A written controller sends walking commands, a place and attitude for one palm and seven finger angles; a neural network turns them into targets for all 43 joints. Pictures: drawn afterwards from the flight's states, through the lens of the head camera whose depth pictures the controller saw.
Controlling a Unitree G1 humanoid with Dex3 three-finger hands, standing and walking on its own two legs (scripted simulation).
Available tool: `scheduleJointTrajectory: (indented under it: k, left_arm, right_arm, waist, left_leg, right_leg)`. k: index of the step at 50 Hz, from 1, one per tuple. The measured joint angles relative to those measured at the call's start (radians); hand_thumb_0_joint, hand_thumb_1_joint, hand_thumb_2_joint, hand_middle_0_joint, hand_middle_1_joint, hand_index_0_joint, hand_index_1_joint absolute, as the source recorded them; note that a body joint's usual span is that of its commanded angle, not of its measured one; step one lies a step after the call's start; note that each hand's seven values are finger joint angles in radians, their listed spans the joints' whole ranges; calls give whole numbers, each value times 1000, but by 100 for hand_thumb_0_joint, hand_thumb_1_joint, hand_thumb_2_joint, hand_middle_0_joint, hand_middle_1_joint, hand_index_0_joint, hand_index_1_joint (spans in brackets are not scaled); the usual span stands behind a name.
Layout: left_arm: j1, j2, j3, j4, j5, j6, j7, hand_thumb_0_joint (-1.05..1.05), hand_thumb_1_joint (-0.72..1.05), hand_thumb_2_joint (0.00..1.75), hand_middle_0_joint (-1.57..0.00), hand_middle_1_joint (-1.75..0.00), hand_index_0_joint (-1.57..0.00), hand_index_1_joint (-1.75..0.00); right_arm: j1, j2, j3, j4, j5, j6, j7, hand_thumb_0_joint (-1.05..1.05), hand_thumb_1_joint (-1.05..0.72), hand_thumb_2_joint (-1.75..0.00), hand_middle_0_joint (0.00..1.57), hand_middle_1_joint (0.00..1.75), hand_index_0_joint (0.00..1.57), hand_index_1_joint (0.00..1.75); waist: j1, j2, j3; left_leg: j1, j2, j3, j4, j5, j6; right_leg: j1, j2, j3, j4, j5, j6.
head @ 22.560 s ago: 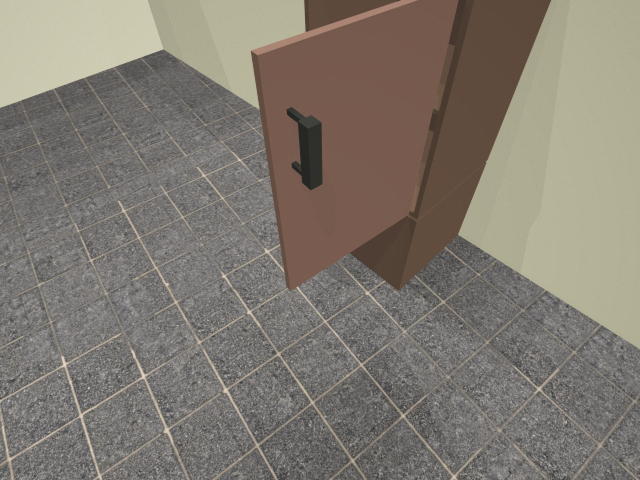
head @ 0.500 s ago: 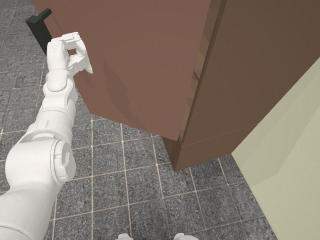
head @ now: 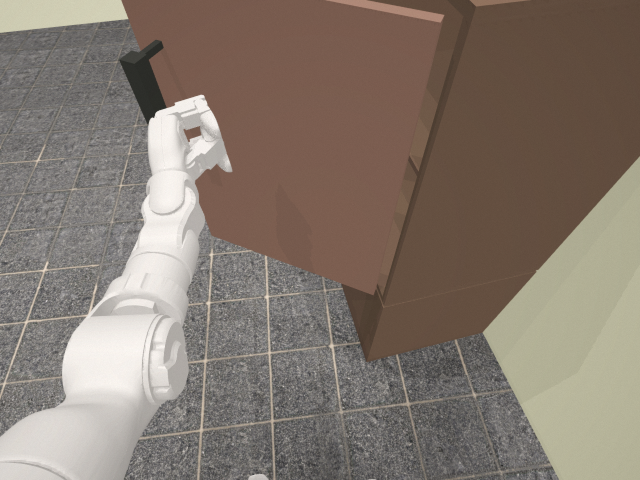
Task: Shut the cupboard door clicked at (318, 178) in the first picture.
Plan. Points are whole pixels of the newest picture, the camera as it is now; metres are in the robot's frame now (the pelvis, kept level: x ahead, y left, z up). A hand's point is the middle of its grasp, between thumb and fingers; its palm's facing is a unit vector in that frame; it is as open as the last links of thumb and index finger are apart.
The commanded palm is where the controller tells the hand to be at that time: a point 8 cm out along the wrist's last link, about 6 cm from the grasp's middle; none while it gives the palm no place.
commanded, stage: draw the hand back to the body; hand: left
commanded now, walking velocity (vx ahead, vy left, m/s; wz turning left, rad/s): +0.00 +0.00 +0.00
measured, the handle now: (158, 89) +0.65 +0.21 +0.12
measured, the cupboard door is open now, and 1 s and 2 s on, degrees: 53 53 53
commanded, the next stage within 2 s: step back with the hand held close in 1.46 s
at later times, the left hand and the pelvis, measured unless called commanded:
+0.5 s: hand (118, 249) +0.33 +0.18 +0.16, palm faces +0.10 -0.99 -0.12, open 3.1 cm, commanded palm +0.29 +0.23 +0.17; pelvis -0.01 +0.01 +0.03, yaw +1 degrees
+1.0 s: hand out of the picture +0.21 +0.27 +0.19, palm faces +0.39 -0.85 -0.37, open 5.4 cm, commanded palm +0.16 +0.32 +0.21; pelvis +0.01 +0.02 +0.04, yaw +1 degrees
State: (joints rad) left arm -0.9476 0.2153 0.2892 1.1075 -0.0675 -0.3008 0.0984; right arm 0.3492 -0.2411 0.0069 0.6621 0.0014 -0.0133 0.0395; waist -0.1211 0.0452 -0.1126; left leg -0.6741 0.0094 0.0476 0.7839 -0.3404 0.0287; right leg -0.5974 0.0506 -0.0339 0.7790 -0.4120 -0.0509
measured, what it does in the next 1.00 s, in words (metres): stands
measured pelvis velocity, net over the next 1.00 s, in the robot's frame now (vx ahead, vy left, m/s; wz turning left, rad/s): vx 0.01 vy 0.02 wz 0.02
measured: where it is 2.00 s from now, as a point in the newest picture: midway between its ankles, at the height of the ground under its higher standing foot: outside the picture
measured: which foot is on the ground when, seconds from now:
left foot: down 0.00-1.00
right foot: down 0.00-1.00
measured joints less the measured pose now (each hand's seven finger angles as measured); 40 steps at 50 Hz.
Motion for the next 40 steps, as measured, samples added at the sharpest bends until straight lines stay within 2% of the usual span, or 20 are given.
scheduleJointTrajectory:
  k: [2, 4, 10, 12, 16, 20, 24, 28, 35, 40]
  left_arm:
    - [67, 16, 7, -51, 13, -17, -20, 2, 90, 90, -130, -150, -130, -150]
    - [152, 34, 9, -110, 8, -3, -51, 2, 90, 90, -130, -149, -130, -150]
    - [400, 28, -34, -370, -106, 112, -125, 2, 90, 90, -130, -150, -130, -150]
    - [453, 17, -67, -462, -122, 121, -133, 2, 90, 90, -130, -150, -130, -150]
    - [520, 5, -131, -605, -123, 134, -143, 2, 90, 90, -130, -150, -130, -150]
    - [570, 2, -150, -675, -141, 209, -165, 2, 90, 90, -128, -147, -128, -148]
    - [699, 33, -175, -809, -87, 235, -120, 2, 90, 90, -122, -140, -122, -141]
    - [828, 60, -177, -954, -60, 251, -87, 2, 90, 90, -114, -131, -113, -132]
    - [993, 85, -164, -1162, -37, 275, -47, 2, 90, 90, -96, -112, -96, -112]
    - [1099, 89, -141, -1267, -34, 281, -37, 2, 90, 90, -83, -97, -82, -98]
  right_arm:
    - [28, -1, -1, -5, 2, 10, 3, 1, -91, -90, 20, 30, 20, 30]
    - [55, -5, -2, -9, 10, 28, 1, 1, -91, -90, 20, 30, 20, 30]
    - [86, -19, -10, 0, 51, 45, -32, 1, -91, -90, 20, 30, 20, 30]
    - [71, -25, -13, 7, 58, 30, -46, 1, -91, -90, 20, 30, 20, 30]
    - [2, -43, -19, 10, 66, -5, -65, 1, -91, -90, 20, 30, 20, 30]
    - [-83, -52, -10, -14, 77, -17, -77, 1, -91, -90, 20, 30, 19, 30]
    - [-162, -26, 7, -60, 71, 0, -93, 1, -91, -90, 20, 30, 19, 30]
    - [-199, 4, 28, -94, 66, 13, -98, 1, -91, -90, 20, 30, 19, 30]
    - [-203, 13, 53, -91, 51, 12, -91, 1, -91, -90, 20, 30, 20, 30]
    - [-192, 19, 61, -67, 40, 21, -89, 1, -91, -90, 20, 30, 20, 30]
  waist:
    - [8, 6, -4]
    - [19, 12, -5]
    - [61, 13, 26]
    - [75, 9, 37]
    - [94, 6, 50]
    - [108, 9, 47]
    - [105, 7, 57]
    - [122, -2, 79]
    - [168, 18, 121]
    - [177, 35, 132]
  left_leg:
    - [19, 3, 12, -9, -1, 1]
    - [50, 5, 21, -25, 0, 2]
    - [166, 5, 10, -85, 19, 2]
    - [192, 4, -1, -93, 25, 2]
    - [226, -4, -14, -103, 34, 6]
    - [267, -14, -9, -133, 50, 12]
    - [333, -23, 2, -200, 81, 14]
    - [396, -27, 0, -261, 106, 16]
    - [480, -40, -14, -333, 135, 23]
    - [514, -51, -15, -372, 149, 29]
  right_leg:
    - [12, 2, 13, -3, 1, 1]
    - [38, 5, 23, -16, 4, 2]
    - [167, 8, 15, -97, 31, 4]
    - [202, 8, 4, -117, 39, 3]
    - [245, 2, -9, -137, 49, 7]
    - [280, -8, -4, -155, 60, 13]
    - [336, -17, 8, -206, 84, 21]
    - [401, -19, 8, -268, 110, 22]
    - [499, -28, -3, -362, 146, 28]
    - [530, -38, -4, -393, 155, 35]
